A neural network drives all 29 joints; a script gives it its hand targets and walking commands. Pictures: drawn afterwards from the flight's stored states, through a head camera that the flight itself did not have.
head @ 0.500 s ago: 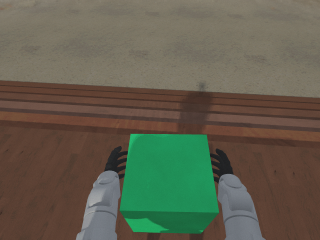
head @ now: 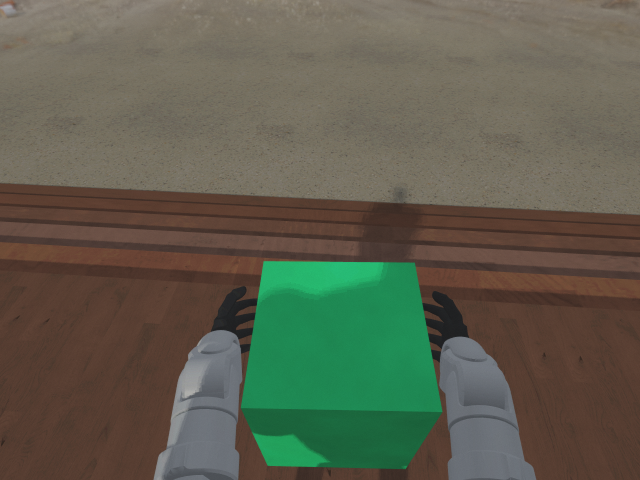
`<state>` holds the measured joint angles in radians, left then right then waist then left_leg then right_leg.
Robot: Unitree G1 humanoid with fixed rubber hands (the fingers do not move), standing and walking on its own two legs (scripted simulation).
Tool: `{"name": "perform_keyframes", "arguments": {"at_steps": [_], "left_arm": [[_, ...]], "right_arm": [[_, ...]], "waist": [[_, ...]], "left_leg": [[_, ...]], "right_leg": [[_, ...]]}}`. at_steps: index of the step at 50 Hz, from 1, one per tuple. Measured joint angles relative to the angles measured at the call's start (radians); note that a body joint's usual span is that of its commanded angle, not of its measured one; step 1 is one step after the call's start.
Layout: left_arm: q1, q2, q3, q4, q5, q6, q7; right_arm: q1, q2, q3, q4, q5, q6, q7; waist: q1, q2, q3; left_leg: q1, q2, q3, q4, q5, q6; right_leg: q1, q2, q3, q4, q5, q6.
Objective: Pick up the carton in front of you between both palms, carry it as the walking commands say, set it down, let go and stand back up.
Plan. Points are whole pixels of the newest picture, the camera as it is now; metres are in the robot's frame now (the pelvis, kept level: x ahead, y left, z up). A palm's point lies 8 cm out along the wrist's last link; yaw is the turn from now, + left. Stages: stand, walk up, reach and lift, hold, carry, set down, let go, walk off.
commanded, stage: reach and lift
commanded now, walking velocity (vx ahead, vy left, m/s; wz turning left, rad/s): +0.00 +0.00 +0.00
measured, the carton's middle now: (337, 369) +0.31 +0.00 -0.04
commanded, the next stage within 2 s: hold in 0.60 s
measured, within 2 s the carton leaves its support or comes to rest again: neither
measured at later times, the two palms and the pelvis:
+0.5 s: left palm (226, 332) +0.31 +0.15 +0.04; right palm (455, 338) +0.31 -0.15 +0.04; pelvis +0.02 +0.00 +0.01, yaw +0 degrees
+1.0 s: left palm (222, 337) +0.29 +0.15 +0.05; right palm (461, 345) +0.29 -0.15 +0.05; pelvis +0.01 +0.00 +0.01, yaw +0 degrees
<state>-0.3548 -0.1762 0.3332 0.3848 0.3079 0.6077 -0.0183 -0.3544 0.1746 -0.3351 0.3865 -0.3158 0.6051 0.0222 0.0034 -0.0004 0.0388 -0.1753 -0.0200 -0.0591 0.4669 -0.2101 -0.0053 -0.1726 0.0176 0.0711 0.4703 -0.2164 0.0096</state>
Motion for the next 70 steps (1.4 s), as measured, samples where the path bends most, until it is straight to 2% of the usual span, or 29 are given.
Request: {"name": "perform_keyframes", "arguments": {"at_steps": [30,38,45,59,62,65,70], "left_arm": [[0.091,0.024,-0.103,-0.113,-0.028,0.082,0.005],[0.128,0.032,-0.144,-0.198,-0.057,0.131,0.015],[0.102,0.026,-0.124,-0.171,-0.043,0.159,0.010],[0.047,0.013,-0.075,-0.136,-0.028,0.144,0.003],[0.054,0.015,-0.082,-0.140,-0.030,0.154,0.003],[0.068,0.019,-0.100,-0.175,-0.045,0.177,0.011],[0.083,0.022,-0.134,-0.306,-0.088,0.244,0.035]], "right_arm": [[0.093,-0.023,0.106,-0.114,0.035,0.082,-0.011],[0.130,-0.031,0.145,-0.201,0.060,0.133,-0.020],[0.105,-0.026,0.123,-0.174,0.048,0.161,-0.013],[0.051,-0.012,0.077,-0.140,0.031,0.145,-0.007],[0.060,-0.015,0.083,-0.145,0.035,0.155,-0.008],[0.076,-0.020,0.100,-0.180,0.055,0.176,-0.016],[0.085,-0.024,0.124,-0.304,0.103,0.241,-0.034]], "waist": [[-0.001,-0.001,-0.010],[-0.004,-0.001,-0.018],[-0.003,-0.001,-0.002],[-0.002,0.000,0.011],[-0.002,-0.001,-0.049],[-0.005,-0.003,-0.109],[-0.008,-0.009,-0.177]], "left_leg": [[0.106,0.005,-0.006,-0.101,0.017,-0.002],[0.138,0.005,-0.006,-0.127,0.030,-0.002],[0.144,0.004,-0.003,-0.111,0.028,-0.001],[0.119,0.002,-0.003,-0.081,0.025,-0.001],[0.044,0.004,-0.001,-0.024,-0.020,-0.004],[-0.024,0.010,0.008,0.030,-0.135,-0.006],[-0.096,0.015,0.033,0.089,-0.117,0.000]], "right_leg": [[0.107,-0.001,-0.003,-0.101,0.016,-0.004],[0.139,-0.003,-0.003,-0.128,0.030,-0.003],[0.143,-0.002,0.000,-0.110,0.028,-0.003],[0.118,-0.002,0.000,-0.078,0.024,-0.001],[0.047,0.000,-0.003,-0.031,-0.013,0.001],[-0.014,-0.001,-0.008,0.008,-0.106,-0.001],[-0.088,-0.007,-0.011,0.074,-0.098,-0.006]]}}
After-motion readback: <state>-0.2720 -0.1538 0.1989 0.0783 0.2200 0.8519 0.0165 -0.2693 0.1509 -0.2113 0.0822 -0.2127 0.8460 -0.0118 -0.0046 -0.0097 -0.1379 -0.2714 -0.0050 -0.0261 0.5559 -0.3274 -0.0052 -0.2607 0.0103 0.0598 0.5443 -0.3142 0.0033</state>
